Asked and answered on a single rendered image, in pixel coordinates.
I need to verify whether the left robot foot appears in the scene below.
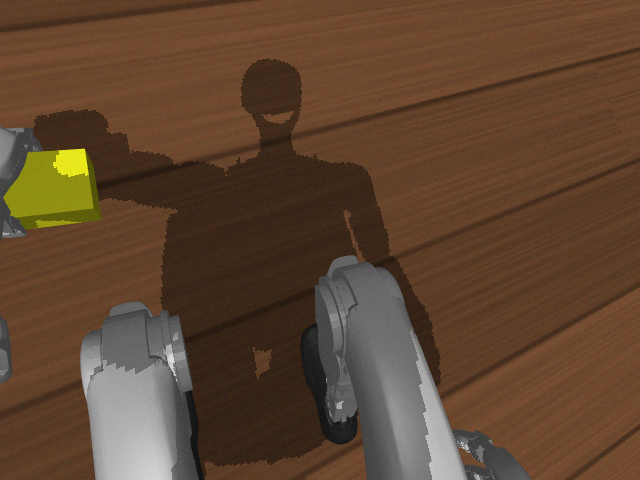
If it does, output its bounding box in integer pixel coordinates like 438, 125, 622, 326
185, 391, 204, 480

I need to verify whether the right robot hand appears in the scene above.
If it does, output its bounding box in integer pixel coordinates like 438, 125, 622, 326
452, 429, 532, 480

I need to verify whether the left robot hand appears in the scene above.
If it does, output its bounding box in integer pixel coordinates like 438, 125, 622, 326
0, 126, 43, 238

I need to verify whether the right robot foot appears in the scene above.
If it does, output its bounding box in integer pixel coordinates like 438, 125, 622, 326
300, 324, 358, 445

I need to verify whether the carton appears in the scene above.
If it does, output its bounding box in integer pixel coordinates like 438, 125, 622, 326
3, 149, 102, 230

